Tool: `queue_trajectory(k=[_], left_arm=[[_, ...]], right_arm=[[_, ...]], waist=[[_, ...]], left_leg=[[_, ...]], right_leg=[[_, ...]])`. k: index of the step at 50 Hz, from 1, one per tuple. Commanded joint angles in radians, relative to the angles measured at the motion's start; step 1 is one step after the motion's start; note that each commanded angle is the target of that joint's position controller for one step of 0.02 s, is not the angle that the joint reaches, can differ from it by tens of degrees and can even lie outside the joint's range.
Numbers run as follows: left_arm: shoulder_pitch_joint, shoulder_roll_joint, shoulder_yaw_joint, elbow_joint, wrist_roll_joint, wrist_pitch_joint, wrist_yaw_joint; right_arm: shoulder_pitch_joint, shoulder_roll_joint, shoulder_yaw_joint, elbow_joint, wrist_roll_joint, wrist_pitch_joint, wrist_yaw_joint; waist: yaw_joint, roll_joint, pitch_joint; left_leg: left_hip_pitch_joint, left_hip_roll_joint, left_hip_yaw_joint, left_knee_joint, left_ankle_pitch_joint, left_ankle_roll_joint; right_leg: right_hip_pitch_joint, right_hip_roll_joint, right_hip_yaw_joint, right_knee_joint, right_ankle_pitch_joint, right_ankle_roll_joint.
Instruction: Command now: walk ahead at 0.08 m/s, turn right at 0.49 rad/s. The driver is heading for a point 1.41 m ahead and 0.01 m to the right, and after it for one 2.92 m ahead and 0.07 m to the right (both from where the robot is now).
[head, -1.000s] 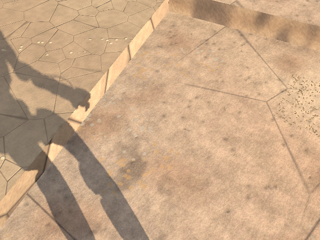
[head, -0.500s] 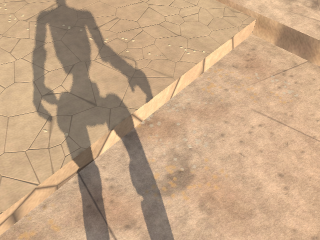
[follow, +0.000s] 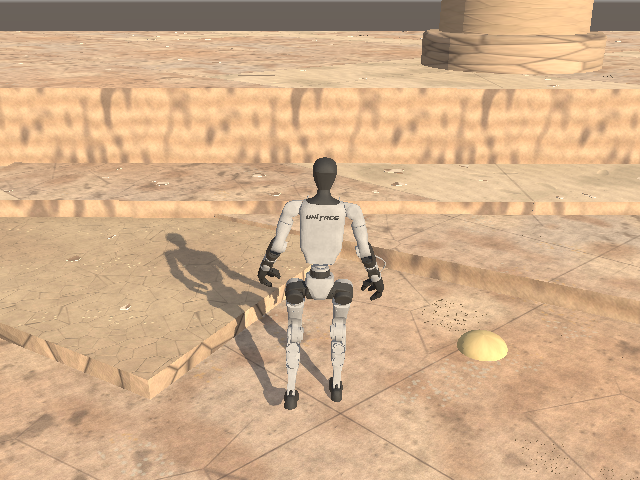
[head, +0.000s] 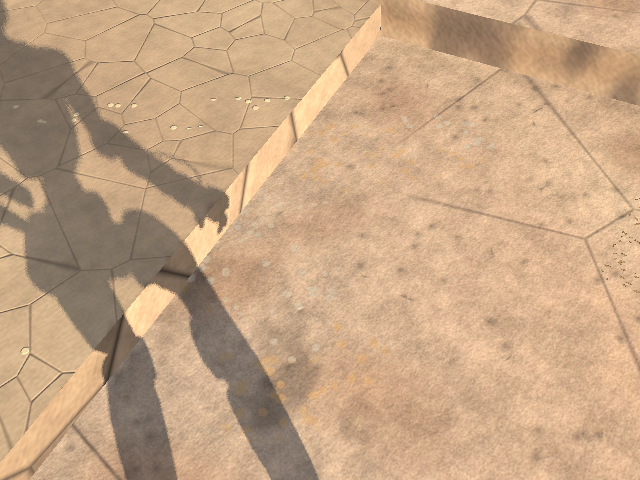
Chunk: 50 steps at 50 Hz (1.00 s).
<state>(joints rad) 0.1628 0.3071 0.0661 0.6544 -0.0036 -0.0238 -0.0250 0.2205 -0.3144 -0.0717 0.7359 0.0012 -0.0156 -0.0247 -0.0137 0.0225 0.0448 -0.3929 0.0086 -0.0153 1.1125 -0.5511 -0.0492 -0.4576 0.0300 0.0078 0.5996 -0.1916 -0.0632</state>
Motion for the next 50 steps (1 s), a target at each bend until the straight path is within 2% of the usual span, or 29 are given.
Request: queue_trajectory(k=[1, 3, 4, 6, 9, 12, 15, 17, 18, 19, 20, 21, 22, 23, 25, 27, 29, 30, 32, 34, 36, 37, 38, 39, 40, 41, 43, 46, 50], left_arm=[[0.045, 0.147, 0.038, -0.069, -0.012, 0.0, 0.018], [-0.004, 0.15, 0.036, -0.09, 0.012, 0.009, 0.03], [-0.007, 0.154, 0.038, -0.093, 0.014, 0.01, 0.035], [0.004, 0.162, 0.043, -0.091, 0.005, 0.013, 0.044], [0.004, 0.169, 0.047, -0.094, -0.005, 0.027, 0.057], [-0.005, 0.167, 0.048, -0.101, -0.001, 0.041, 0.058], [0.0, 0.148, 0.04, -0.099, 0.002, 0.05, 0.051], [-0.014, 0.13, 0.029, -0.099, -0.002, 0.056, 0.048], [-0.015, 0.116, 0.022, -0.096, -0.008, 0.058, 0.049], [0.025, 0.076, 0.007, -0.089, 0.001, 0.056, 0.049], [0.088, 0.029, -0.007, -0.091, 0.016, 0.046, 0.044], [0.035, 0.068, 0.001, -0.109, 0.013, 0.035, 0.044], [-0.013, 0.128, 0.017, -0.114, 0.006, 0.026, 0.044], [-0.03, 0.138, 0.027, -0.107, -0.003, 0.022, 0.042], [-0.018, 0.117, 0.026, -0.089, -0.002, 0.015, 0.032], [-0.046, 0.067, 0.011, -0.085, -0.006, -0.005, 0.02], [-0.077, 0.024, -0.004, -0.087, -0.007, -0.024, 0.011], [-0.088, 0.012, -0.009, -0.088, -0.009, -0.031, 0.007], [-0.092, 0.026, -0.007, -0.087, -0.016, -0.039, 0.0], [-0.045, 0.04, 0.001, -0.071, -0.02, -0.048, -0.002], [0.085, 0.07, 0.02, -0.032, -0.021, -0.051, 0.009], [0.215, 0.111, 0.034, -0.015, -0.014, -0.052, 0.023], [0.303, 0.23, 0.061, -0.003, 0.01, -0.046, 0.028], [0.323, 0.212, 0.062, 0.015, 0.016, -0.054, 0.022], [0.276, 0.143, 0.039, 0.015, 0.006, -0.064, 0.021], [0.23, 0.101, 0.027, 0.011, 0.005, -0.071, 0.021], [0.167, 0.063, 0.016, 0.015, 0.011, -0.076, 0.021], [0.159, 0.056, 0.019, 0.032, 0.015, -0.086, 0.023], [0.147, 0.087, 0.025, 0.063, 0.012, -0.083, 0.033]], right_arm=[[-0.026, -0.119, -0.027, -0.089, -0.008, -0.007, -0.015], [-0.003, -0.103, -0.027, -0.082, -0.016, 0.005, -0.016], [0.012, -0.089, -0.023, -0.076, -0.016, 0.006, -0.016], [0.0, -0.074, -0.017, -0.076, -0.016, 0.007, -0.02], [-0.049, -0.063, -0.011, -0.086, -0.013, 0.009, -0.02], [-0.073, -0.065, -0.011, -0.091, -0.006, 0.003, -0.012], [-0.079, -0.068, -0.012, -0.094, -0.001, -0.01, -0.001], [-0.06, -0.058, -0.011, -0.092, -0.001, -0.021, 0.009], [-0.038, -0.054, -0.011, -0.087, -0.005, -0.027, 0.015], [-0.021, -0.085, -0.014, -0.092, -0.022, -0.031, 0.015], [-0.042, -0.161, -0.025, -0.1, -0.039, -0.026, 0.01], [-0.012, -0.123, -0.02, -0.08, -0.046, -0.023, 0.012], [0.019, -0.126, -0.023, -0.082, -0.029, -0.027, 0.014], [0.042, -0.136, -0.028, -0.069, -0.015, -0.028, 0.01], [0.052, -0.129, -0.025, -0.058, 0.006, -0.031, -0.002], [0.068, -0.115, -0.021, -0.054, 0.007, -0.03, -0.005], [0.069, -0.116, -0.022, -0.052, 0.008, -0.03, -0.002], [0.071, -0.124, -0.024, -0.05, 0.01, -0.029, 0.001], [0.095, -0.146, -0.03, -0.041, 0.018, -0.028, 0.011], [0.095, -0.15, -0.028, -0.037, 0.032, -0.02, 0.021], [0.088, -0.106, -0.011, -0.037, 0.028, -0.021, 0.025], [0.048, -0.034, 0.011, -0.056, 0.016, -0.03, 0.03], [0.046, 0.035, 0.031, -0.106, 0.018, -0.051, 0.025], [0.032, -0.065, 0.004, -0.115, 0.039, -0.064, 0.015], [0.037, -0.107, -0.013, -0.105, 0.049, -0.066, 0.018], [0.043, -0.101, -0.015, -0.087, 0.045, -0.063, 0.022], [0.025, -0.076, -0.015, -0.078, 0.032, -0.055, 0.029], [0.023, -0.027, -0.004, -0.073, 0.027, -0.041, 0.041], [-0.087, 0.003, 0.013, -0.119, 0.02, -0.04, 0.056]], waist=[[0.028, -0.085, -0.147], [-0.008, -0.127, -0.138], [-0.014, -0.133, -0.149], [-0.008, -0.129, -0.161], [0.009, -0.132, -0.162], [0.02, -0.151, -0.151], [0.036, -0.165, -0.163], [0.015, -0.164, -0.165], [-0.005, -0.156, -0.157], [0.002, -0.097, -0.183], [0.071, 0.129, -0.178], [0.032, 0.241, -0.137], [-0.018, 0.203, -0.09], [-0.028, 0.166, -0.057], [-0.024, 0.141, -0.016], [-0.04, 0.125, -0.013], [-0.051, 0.144, -0.027], [-0.054, 0.156, -0.03], [-0.057, 0.167, -0.03], [-0.016, 0.142, -0.023], [0.057, 0.104, -0.06], [0.124, 0.025, -0.121], [0.138, -0.253, -0.177], [0.148, -0.237, -0.126], [0.118, -0.203, -0.04], [0.094, -0.191, -0.003], [0.062, -0.151, 0.034], [0.046, -0.123, 0.017], [0.061, -0.098, 0.049]], left_leg=[[-0.283, 0.051, -0.072, 0.08, 0.096, 0.012], [-0.181, 0.027, -0.056, 0.034, 0.178, 0.003], [-0.165, 0.017, -0.053, -0.004, 0.194, -0.006], [-0.165, 0.003, -0.061, -0.096, 0.212, -0.025], [-0.152, -0.007, -0.082, -0.217, 0.253, -0.042], [-0.113, -0.017, -0.088, -0.311, 0.261, -0.043], [-0.042, -0.017, -0.071, -0.397, 0.233, -0.03], [0.041, -0.02, -0.052, -0.545, 0.287, -0.005], [0.123, -0.012, -0.047, -0.683, 0.404, 0.017], [0.234, 0.081, -0.127, -0.743, 0.463, 0.053], [0.308, 0.24, -0.316, -0.776, 0.485, 0.152], [0.261, 0.319, -0.471, -0.844, 0.267, 0.27], [0.27, 0.327, -0.523, -0.891, 0.045, 0.301], [0.287, 0.311, -0.519, -0.907, -0.057, 0.288], [0.325, 0.273, -0.454, -0.913, -0.037, 0.254], [0.317, 0.217, -0.346, -0.925, 0.075, 0.231], [0.273, 0.178, -0.256, -0.919, 0.18, 0.222], [0.243, 0.17, -0.227, -0.917, 0.208, 0.222], [0.206, 0.185, -0.22, -0.907, 0.214, 0.238], [0.13, 0.19, -0.241, -0.874, 0.204, 0.237], [0.009, 0.151, -0.233, -0.783, 0.205, 0.189], [-0.117, 0.076, -0.171, -0.583, 0.154, 0.127], [-0.342, -0.026, -0.031, -0.256, 0.042, 0.066], [-0.428, -0.003, -0.098, -0.047, -0.016, 0.062], [-0.489, 0.029, -0.136, 0.029, 0.069, 0.076], [-0.494, 0.047, -0.13, 0.045, 0.153, 0.081], [-0.47, 0.075, -0.134, 0.017, 0.277, 0.077], [-0.425, 0.074, -0.104, -0.014, 0.388, 0.053], [-0.349, 0.07, -0.039, -0.271, 0.557, 0.036]], right_leg=[[0.312, -0.262, 0.391, -0.281, 0.126, -0.18], [0.195, -0.207, 0.329, -0.297, 0.202, -0.17], [0.187, -0.197, 0.312, -0.293, 0.245, -0.174], [0.199, -0.189, 0.313, -0.28, 0.262, -0.179], [0.203, -0.175, 0.351, -0.268, 0.134, -0.168], [0.192, -0.17, 0.391, -0.255, 0.063, -0.162], [0.216, -0.18, 0.42, -0.203, 0.169, -0.161], [0.229, -0.166, 0.428, -0.153, 0.246, -0.143], [0.209, -0.14, 0.418, -0.13, 0.229, -0.111], [0.154, -0.092, 0.381, -0.089, 0.028, -0.054], [0.03, 0.045, 0.221, 0.05, -0.259, 0.01], [-0.06, 0.065, 0.131, 0.136, -0.37, 0.047], [-0.126, 0.033, 0.12, 0.273, -0.367, 0.071], [-0.197, 0.022, 0.114, 0.361, -0.34, 0.083], [-0.271, -0.019, 0.098, 0.405, -0.256, 0.094], [-0.231, -0.027, 0.033, 0.323, -0.183, 0.093], [-0.116, -0.024, -0.011, 0.195, -0.143, 0.089], [-0.052, -0.019, -0.025, 0.126, -0.14, 0.085], [0.039, -0.009, -0.045, 0.029, -0.141, 0.074], [0.185, 0.005, -0.055, -0.117, -0.04, 0.054], [0.43, -0.017, -0.025, -0.183, 0.013, 0.031], [0.61, -0.155, 0.125, -0.217, -0.061, -0.003], [0.729, -0.384, 0.474, -0.321, -0.297, -0.112], [0.637, -0.454, 0.635, -0.378, -0.447, -0.198], [0.603, -0.415, 0.56, -0.389, -0.478, -0.182], [0.57, -0.364, 0.454, -0.402, -0.39, -0.151], [0.504, -0.31, 0.276, -0.428, -0.121, -0.111], [0.458, -0.271, 0.099, -0.442, 0.174, -0.099], [0.396, -0.245, -0.052, -0.471, 0.26, -0.086]])
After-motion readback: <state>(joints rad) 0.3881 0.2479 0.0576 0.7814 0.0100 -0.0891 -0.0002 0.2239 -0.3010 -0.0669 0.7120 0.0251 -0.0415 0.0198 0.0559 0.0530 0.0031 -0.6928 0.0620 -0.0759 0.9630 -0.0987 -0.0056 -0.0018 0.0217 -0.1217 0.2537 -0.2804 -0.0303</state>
